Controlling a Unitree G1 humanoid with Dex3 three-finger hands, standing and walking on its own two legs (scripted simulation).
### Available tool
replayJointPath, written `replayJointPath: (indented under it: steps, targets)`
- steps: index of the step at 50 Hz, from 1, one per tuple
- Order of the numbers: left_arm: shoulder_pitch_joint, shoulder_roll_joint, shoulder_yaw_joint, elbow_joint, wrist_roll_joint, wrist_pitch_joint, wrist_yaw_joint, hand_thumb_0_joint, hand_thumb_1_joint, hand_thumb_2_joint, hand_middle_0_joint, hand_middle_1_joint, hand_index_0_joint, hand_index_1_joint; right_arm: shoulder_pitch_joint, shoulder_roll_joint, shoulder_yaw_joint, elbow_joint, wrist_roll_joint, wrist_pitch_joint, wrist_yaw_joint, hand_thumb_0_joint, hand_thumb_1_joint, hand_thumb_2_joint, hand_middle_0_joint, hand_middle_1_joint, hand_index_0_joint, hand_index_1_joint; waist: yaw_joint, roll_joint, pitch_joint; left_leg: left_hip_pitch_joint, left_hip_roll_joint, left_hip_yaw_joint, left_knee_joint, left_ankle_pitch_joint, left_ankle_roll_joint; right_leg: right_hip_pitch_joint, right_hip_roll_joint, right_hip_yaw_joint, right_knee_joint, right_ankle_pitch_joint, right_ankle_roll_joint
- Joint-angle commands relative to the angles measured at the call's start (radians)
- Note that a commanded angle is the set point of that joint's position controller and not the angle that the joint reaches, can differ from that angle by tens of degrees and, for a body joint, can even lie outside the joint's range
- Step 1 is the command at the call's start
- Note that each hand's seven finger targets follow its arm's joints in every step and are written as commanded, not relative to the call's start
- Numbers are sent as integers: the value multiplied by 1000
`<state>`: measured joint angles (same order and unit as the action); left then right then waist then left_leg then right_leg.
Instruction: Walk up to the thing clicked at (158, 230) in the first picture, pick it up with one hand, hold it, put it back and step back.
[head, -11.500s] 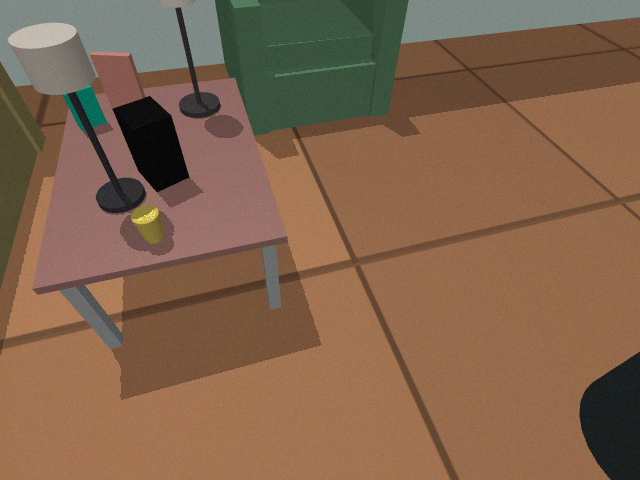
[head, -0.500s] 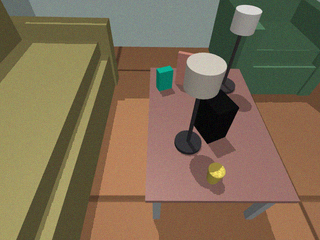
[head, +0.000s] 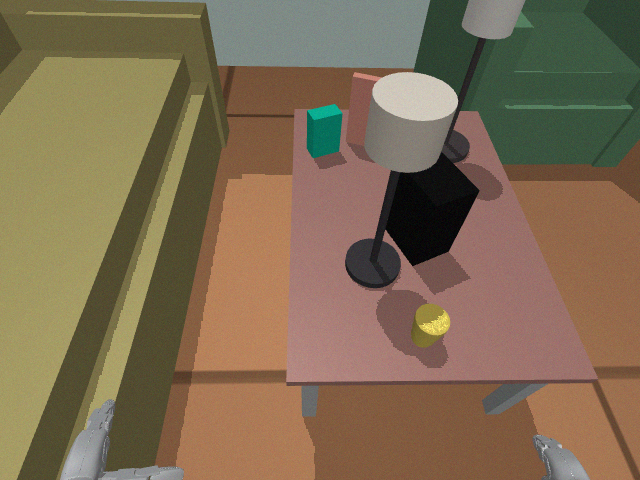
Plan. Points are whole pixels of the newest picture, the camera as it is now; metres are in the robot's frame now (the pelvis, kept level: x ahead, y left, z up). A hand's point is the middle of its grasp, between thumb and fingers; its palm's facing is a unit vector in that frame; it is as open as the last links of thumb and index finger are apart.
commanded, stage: go down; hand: right
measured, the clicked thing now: (427, 328) +0.44 -0.22 -0.29
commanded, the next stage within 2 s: none
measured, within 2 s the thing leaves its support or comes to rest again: neither
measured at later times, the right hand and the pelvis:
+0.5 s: hand (528, 477) +0.16 -0.27 -0.12, palm faces +0.05 +0.94 -0.33, open 17.6 cm; pelvis +0.01 +0.00 -0.02, yaw -1 degrees
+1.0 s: hand (542, 472) +0.16 -0.29 -0.11, palm faces +0.08 +0.95 -0.32, open 17.5 cm; pelvis +0.02 +0.00 -0.03, yaw -1 degrees
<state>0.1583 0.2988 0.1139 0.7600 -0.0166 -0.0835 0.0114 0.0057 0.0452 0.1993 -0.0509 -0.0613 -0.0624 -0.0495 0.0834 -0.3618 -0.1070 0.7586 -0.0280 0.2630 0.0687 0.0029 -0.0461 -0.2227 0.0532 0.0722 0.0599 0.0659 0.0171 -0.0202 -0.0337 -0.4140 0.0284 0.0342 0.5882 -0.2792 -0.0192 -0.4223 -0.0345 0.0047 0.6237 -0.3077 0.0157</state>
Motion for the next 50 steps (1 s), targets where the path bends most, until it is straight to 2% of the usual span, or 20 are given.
replayJointPath:
  steps: [1,5,6,8,11,12,15,18,19,24,26,27,30,34,41,42,43,44,46,50]
  targets:
    - [-110,182,61,-206,3,-72,30,0,-498,49,-64,-54,-64,-54,-77,-188,-71,-222,-4,-21,-5,0,502,-84,13,68,29,68,-4,-19,-180,20,-31,23,-13,83,30,41,23,0,-41,115,-23]
    - [1,155,47,-249,7,-91,48,0,-533,59,-61,-51,-57,-55,14,-207,-103,-251,0,-25,-5,0,540,-82,9,69,26,69,-3,17,-236,37,-26,21,31,163,19,38,25,0,22,199,-24]
    - [-25,161,50,-282,7,-94,52,0,-529,57,-61,-54,-59,-56,7,-217,-110,-286,2,-23,-5,0,526,-79,11,67,28,67,-9,2,-244,43,-22,20,35,167,18,29,29,-2,30,199,-22]
    - [4,186,66,-293,10,-92,67,0,-534,61,-59,-50,-55,-55,16,-236,-126,-307,2,-13,-2,0,534,-73,13,65,29,65,1,7,-242,23,-25,20,42,153,17,25,28,-2,36,183,-23]
    - [61,161,52,-280,10,-89,76,0,-540,60,-56,-49,-51,-54,34,-233,-130,-332,6,5,7,0,559,-62,15,64,30,64,3,-27,-190,-19,-30,26,52,93,23,-9,25,1,33,123,-20]
    - [76,146,44,-270,11,-86,77,0,-542,58,-56,-48,-51,-54,76,-238,-143,-326,5,14,10,0,564,-61,15,64,30,64,-10,-36,-182,-25,-27,24,53,82,24,-29,30,-2,38,112,-21]
    - [82,148,47,-319,7,-84,82,0,-539,52,-55,-51,-54,-52,69,-243,-143,-389,7,35,23,0,595,-58,11,65,28,65,4,-40,-176,-43,-26,24,62,80,22,-43,31,-5,56,106,-19]
    - [72,146,39,-372,3,-87,84,0,-542,53,-53,-49,-50,-52,99,-233,-142,-427,11,55,33,0,611,-52,12,64,28,65,-8,-30,-172,-54,-30,32,85,87,23,-53,24,3,69,125,-16]
    - [77,156,50,-397,4,-88,86,0,-543,54,-53,-50,-51,-52,90,-231,-141,-448,12,55,35,0,611,-57,9,66,27,66,6,-32,-180,-63,-31,33,92,78,24,-50,22,6,71,119,-15]
    - [133,125,29,-420,0,-83,91,0,-549,59,-53,-48,-49,-52,131,-241,-161,-497,18,70,42,0,610,-59,8,67,27,67,-6,-42,-215,-66,-32,34,127,111,23,-54,20,12,105,181,-12]
    - [119,147,47,-456,1,-83,98,0,-545,55,-54,-49,-51,-51,136,-254,-177,-510,22,75,44,0,602,-60,10,66,27,66,-1,-23,-223,-68,-31,35,133,113,21,-63,21,14,114,176,-13]
    - [146,122,29,-444,-1,-80,98,0,-546,55,-54,-48,-51,-51,142,-257,-181,-529,22,76,46,0,604,-57,11,66,29,66,-8,-40,-215,-67,-27,31,131,113,21,-67,25,9,122,169,-13]
    - [168,122,31,-469,-2,-78,108,0,-546,57,-53,-50,-51,-52,153,-259,-189,-552,25,82,50,0,589,-59,12,65,29,65,0,-35,-208,-79,-24,24,134,103,18,-78,28,5,133,143,-17]
    - [184,113,22,-497,-4,-74,116,0,-549,59,-54,-49,-51,-53,182,-272,-206,-570,25,90,60,0,565,-61,17,64,32,64,-6,-45,-226,-73,-21,24,154,153,18,-78,30,7,155,207,-15]
    - [214,105,14,-527,-4,-73,123,0,-542,55,-55,-52,-55,-53,203,-282,-225,-619,34,101,77,0,543,-62,19,62,33,62,-12,-65,-203,-99,-25,31,165,105,22,-101,26,15,153,179,-9]
    - [205,115,22,-564,-5,-76,124,0,-542,53,-56,-52,-55,-53,198,-277,-223,-626,37,99,78,0,545,-61,20,62,34,62,1,-48,-213,-98,-25,30,163,104,20,-102,26,15,153,166,-12]
    - [188,125,29,-594,-5,-80,126,0,-544,55,-56,-52,-54,-54,209,-281,-229,-632,35,99,79,0,552,-60,19,62,33,63,-8,-44,-226,-92,-25,32,167,107,19,-101,26,16,155,168,-12]
    - [229,98,11,-543,-4,-74,124,0,-544,56,-55,-52,-54,-54,216,-276,-225,-626,34,102,82,0,545,-61,20,61,33,62,-5,-55,-205,-98,-22,26,164,106,20,-108,30,9,161,157,-13]
    - [197,124,27,-621,-8,-79,129,0,-543,55,-55,-51,-54,-53,205,-285,-238,-640,42,101,88,0,548,-62,19,62,32,62,3,-22,-217,-103,-25,27,162,88,18,-113,28,14,161,135,-18]
    - [224,104,3,-609,-8,-80,131,0,-543,55,-55,-52,-55,-52,165,-310,-255,-655,45,88,93,0,558,-63,18,63,33,63,-1,-51,-203,-113,-24,26,167,65,21,-117,27,18,156,118,-15]
